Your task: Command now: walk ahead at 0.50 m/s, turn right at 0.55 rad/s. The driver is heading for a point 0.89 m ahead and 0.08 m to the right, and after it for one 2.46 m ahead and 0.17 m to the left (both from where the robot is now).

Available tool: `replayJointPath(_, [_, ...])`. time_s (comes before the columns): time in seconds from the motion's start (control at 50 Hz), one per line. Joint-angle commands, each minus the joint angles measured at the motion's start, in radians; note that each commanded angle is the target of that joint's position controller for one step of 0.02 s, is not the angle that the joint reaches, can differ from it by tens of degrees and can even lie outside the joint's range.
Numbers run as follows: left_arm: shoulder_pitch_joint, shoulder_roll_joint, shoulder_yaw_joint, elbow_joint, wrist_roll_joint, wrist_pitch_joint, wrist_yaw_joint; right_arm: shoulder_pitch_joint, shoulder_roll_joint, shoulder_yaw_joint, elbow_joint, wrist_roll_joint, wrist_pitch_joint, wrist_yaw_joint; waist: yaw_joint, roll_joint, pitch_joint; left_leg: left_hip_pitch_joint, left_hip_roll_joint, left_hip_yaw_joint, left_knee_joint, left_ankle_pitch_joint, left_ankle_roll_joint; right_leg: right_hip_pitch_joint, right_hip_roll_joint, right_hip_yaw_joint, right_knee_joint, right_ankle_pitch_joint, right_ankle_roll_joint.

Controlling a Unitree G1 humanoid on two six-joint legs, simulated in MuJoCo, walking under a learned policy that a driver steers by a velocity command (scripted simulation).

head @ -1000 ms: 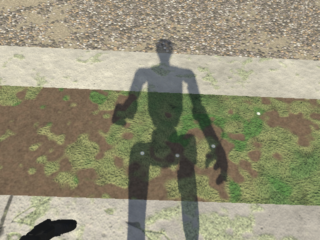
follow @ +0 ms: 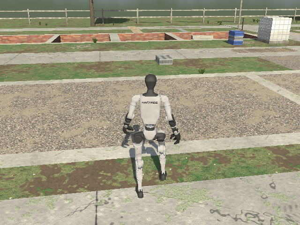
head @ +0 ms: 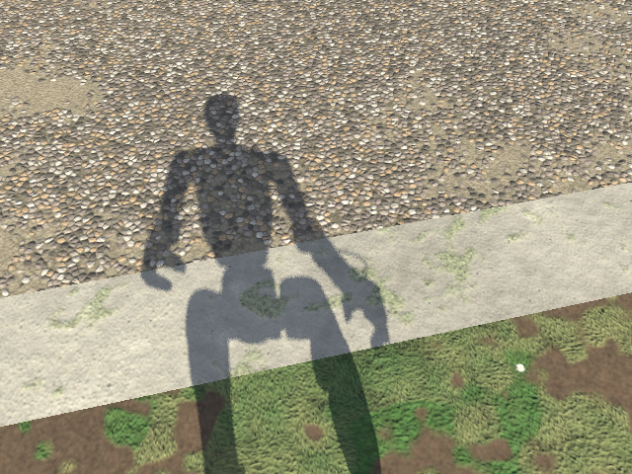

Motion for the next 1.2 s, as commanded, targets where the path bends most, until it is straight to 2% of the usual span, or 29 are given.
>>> replayJointPath(0.02, [-0.094,0.025,-0.003,-0.099,0.0,-0.011,-0.02,-0.044,-0.182,-0.044,-0.058,0.015,-0.003,-0.007,0.003,0.081,0.057,-0.018,0.292,-0.069,-0.102,0.279,0.149,0.012,-0.004,-0.032,-0.103,0.032,-0.022])
replayJointPath(0.06, [-0.123,0.039,0.001,-0.122,0.001,-0.008,-0.029,-0.03,-0.198,-0.051,-0.047,0.028,0.012,-0.006,0.004,0.084,0.065,0.048,0.311,-0.049,-0.062,0.338,0.134,0.008,0.01,-0.055,-0.141,-0.032,-0.048])
replayJointPath(0.1, [-0.096,0.067,0.016,-0.133,0.005,-0.003,-0.031,-0.039,-0.226,-0.061,-0.048,0.039,0.025,-0.008,0.04,0.11,0.027,0.088,0.312,-0.017,0.05,0.616,0.113,0.093,0.061,-0.107,-0.157,-0.133,-0.087])
replayJointPath(0.14, [0.121,0.135,0.059,-0.083,0.002,0.004,-0.023,-0.063,-0.232,-0.062,-0.055,0.049,0.04,-0.01,0.173,0.105,-0.1,0.034,0.265,0.036,0.37,0.846,0.073,0.399,0.16,-0.163,-0.22,-0.134,-0.144])
replayJointPath(0.16, [0.3,0.21,0.096,-0.033,-0.003,0.014,-0.004,-0.046,-0.194,-0.046,-0.066,0.029,0.037,-0.014,0.247,0.033,-0.194,-0.181,0.223,0.04,0.658,0.641,0.027,0.709,0.135,-0.059,-0.237,-0.105,-0.189])
replayJointPath(0.18, [0.269,0.339,0.113,-0.039,-0.016,0.008,0.007,0.048,-0.039,0.004,-0.127,-0.022,0.016,-0.003,0.119,-0.273,-0.252,-0.65,0.028,-0.018,1.031,-0.284,-0.045,1.025,-0.131,0.498,-0.327,-0.247,-0.367])
replayJointPath(0.2, [0.287,0.269,0.086,-0.084,-0.006,-0.014,-0.002,-0.031,-0.1,0.002,-0.137,0.013,-0.023,0.009,0.182,-0.154,-0.416,-0.762,-0.016,-0.277,1.161,-0.372,-0.035,1.083,-0.224,0.816,-0.51,-0.443,-0.434])
replayJointPath(0.22, [0.255,0.204,0.066,-0.071,0.005,-0.033,-0.009,-0.144,-0.166,-0.016,-0.168,0.055,-0.042,0.016,0.201,-0.074,-0.268,-0.85,0.031,-0.291,1.155,-0.268,-0.01,0.998,-0.207,0.692,-0.545,-0.382,-0.371])
replayJointPath(0.24, [0.205,0.18,0.058,-0.071,0.005,-0.043,-0.008,-0.16,-0.151,-0.009,-0.175,0.048,-0.054,0.011,0.161,-0.019,-0.18,-0.827,0.074,-0.288,1.073,-0.177,0.007,0.862,-0.168,0.571,-0.534,-0.289,-0.336])
replayJointPath(0.26, [0.133,0.145,0.046,-0.08,0.006,-0.044,-0.006,-0.152,-0.15,-0.011,-0.16,0.019,-0.055,0.002,0.116,0.023,-0.124,-0.758,0.109,-0.29,0.984,-0.12,0.003,0.726,-0.126,0.465,-0.53,-0.166,-0.306])
replayJointPath(0.28, [0.087,0.114,0.034,-0.096,0.019,-0.046,0.0,-0.12,-0.158,-0.017,-0.146,0.009,-0.045,0.002,0.077,0.004,-0.11,-0.679,0.136,-0.296,0.929,-0.074,-0.001,0.634,-0.099,0.388,-0.544,-0.063,-0.293])
replayJointPath(0.38, [0.118,0.129,0.032,-0.064,0.019,-0.059,0.023,-0.15,-0.094,-0.002,-0.148,-0.006,-0.003,0.005,0.072,0.009,-0.058,-0.635,0.133,-0.252,0.708,0.098,-0.062,0.504,-0.05,0.212,-0.61,0.171,-0.284])
replayJointPath(0.46, [0.167,0.137,0.03,-0.024,0.013,-0.057,0.033,-0.276,-0.067,0.013,-0.175,0.004,-0.008,0.017,0.128,-0.015,-0.018,-0.593,0.095,-0.235,0.432,0.359,-0.063,0.5,-0.005,0.131,-0.619,0.074,-0.223])
replayJointPath(0.56, [0.245,0.145,0.032,0.036,0.007,-0.05,0.033,-0.387,-0.078,0.014,-0.216,0.015,-0.023,0.04,0.171,-0.021,0.035,-0.639,0.069,-0.238,0.29,0.361,-0.021,0.635,-0.073,0.178,-0.58,0.042,-0.218])
replayJointPath(0.64, [0.237,0.162,0.038,0.06,0.012,-0.034,0.04,-0.335,-0.099,0.008,-0.213,0.021,-0.026,0.059,0.133,-0.052,0.007,-0.597,0.038,-0.201,0.255,0.2,0.049,0.769,-0.116,0.148,-0.485,0.308,-0.181])
replayJointPath(0.68, [0.204,0.161,0.034,0.056,0.018,-0.025,0.045,-0.139,-0.151,-0.022,-0.16,0.017,-0.023,0.052,0.024,-0.044,-0.132,-0.31,-0.029,-0.147,0.235,0.205,0.107,0.748,-0.053,0.067,-0.241,0.637,-0.139])
replayJointPath(0.7, [0.204,0.137,0.02,0.036,0.033,-0.025,0.052,0.023,-0.201,-0.036,-0.132,0.011,-0.019,0.047,-0.041,0.02,-0.262,-0.022,0.092,-0.305,0.273,0.265,0.169,0.578,-0.016,0.031,0.013,0.469,-0.105])
replayJointPath(0.72, [0.317,0.05,-0.005,0.013,0.037,-0.044,0.042,0.105,-0.287,-0.06,-0.12,0.01,-0.014,0.048,0.011,0.276,-0.374,0.335,0.313,-0.797,0.209,0.095,0.348,0.161,0.167,-0.02,0.403,-0.134,-0.011])
replayJointPath(0.74, [0.279,0.086,-0.007,0.014,0.032,-0.067,0.034,0.115,-0.204,-0.038,-0.11,0.036,-0.011,0.053,-0.016,0.265,-0.386,0.399,0.338,-0.997,0.076,-0.067,0.354,-0.006,0.182,0.088,0.499,-0.512,-0.011])
replayJointPath(0.76, [0.178,0.136,0.005,-0.013,0.0,-0.086,0.021,0.049,-0.167,-0.027,-0.126,0.035,-0.005,0.046,-0.021,0.194,-0.235,0.284,0.318,-0.871,0.054,-0.124,0.308,-0.09,0.122,0.104,0.527,-0.449,-0.02])
replayJointPath(0.78, [0.108,0.134,0.001,-0.028,-0.003,-0.1,0.019,-0.007,-0.155,-0.023,-0.145,0.023,0.002,0.041,-0.007,0.098,-0.144,0.14,0.278,-0.763,0.036,-0.066,0.281,-0.08,0.082,0.082,0.479,-0.375,-0.027])
replayJointPath(0.8, [0.074,0.129,0.004,-0.036,0.016,-0.106,0.02,-0.045,-0.139,-0.017,-0.154,0.017,0.006,0.039,0.02,0.048,-0.073,0.014,0.242,-0.686,0.014,0.028,0.27,-0.057,0.053,0.067,0.394,-0.327,-0.021])
replayJointPath(0.88, [0.108,0.09,0.003,-0.042,0.041,-0.084,0.029,-0.07,-0.135,-0.014,-0.17,0.015,0.007,0.022,0.086,0.112,-0.06,-0.176,0.17,-0.555,-0.043,0.249,0.279,0.07,0.025,0.04,0.207,-0.263,0.031])
replayJointPath(1.0, [-0.11,0.042,-0.017,-0.095,0.031,-0.09,0.026,0.017,-0.177,-0.032,-0.144,0.032,0.025,-0.008,0.012,0.117,-0.027,-0.276,0.097,-0.464,-0.029,0.209,0.213,0.176,0.092,0.021,-0.195,0.087,0.074])
replayJointPath(1.08, [-0.173,0.077,-0.004,-0.114,0.015,-0.105,0.012,0.073,-0.17,-0.034,-0.13,0.039,0.043,-0.016,0.002,0.13,-0.034,-0.188,0.133,-0.565,0.057,0.134,0.19,0.224,0.116,0.057,-0.308,0.07,0.059])
replayJointPath(1.14, [-0.079,0.116,0.019,-0.092,0.018,-0.116,0.013,0.042,-0.159,-0.035,-0.145,0.032,0.055,-0.019,0.072,0.161,-0.053,-0.158,0.119,-0.613,0.19,0.201,0.145,0.364,0.115,0.045,-0.384,-0.009,0.004])
replayJointPath(1.16, [0.006,0.148,0.032,-0.081,0.037,-0.121,0.02,0.034,-0.124,-0.024,-0.159,0.026,0.056,-0.017,0.117,0.142,-0.129,-0.191,0.056,-0.567,0.343,0.251,0.104,0.526,0.06,0.07,-0.396,0.032,-0.038])
replayJointPath(1.18, [0.142,0.215,0.048,-0.075,0.055,-0.118,0.03,0.044,-0.066,-0.005,-0.19,0.004,0.055,-0.019,0.159,0.0,-0.286,-0.325,-0.022,-0.468,0.638,0.041,0.054,0.785,-0.133,0.237,-0.342,0.205,-0.101])
replayJointPath(1.2, [0.169,0.257,0.057,-0.048,0.056,-0.096,0.024,0.215,-0.028,0.01,-0.209,0.027,0.049,-0.017,0.075,-0.332,-0.398,-0.636,-0.123,-0.373,0.909,-0.447,-0.002,1.027,-0.353,0.625,-0.373,0.262,-0.279])
Keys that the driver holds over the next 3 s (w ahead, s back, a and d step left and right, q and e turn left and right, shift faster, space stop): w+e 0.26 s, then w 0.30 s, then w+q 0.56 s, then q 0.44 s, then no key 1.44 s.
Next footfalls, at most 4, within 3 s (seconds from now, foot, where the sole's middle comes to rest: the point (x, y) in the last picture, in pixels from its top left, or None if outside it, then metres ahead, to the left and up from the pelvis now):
0.16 right None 0.25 -0.14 -0.78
0.70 left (315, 419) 0.60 -0.01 -0.78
1.16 right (407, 319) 0.84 -0.25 -0.78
1.64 left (297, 317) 0.86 0.02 -0.78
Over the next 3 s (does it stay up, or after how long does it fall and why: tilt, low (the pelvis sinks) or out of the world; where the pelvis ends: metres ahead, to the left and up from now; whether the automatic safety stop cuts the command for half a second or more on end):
stays up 0.86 -0.13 0.00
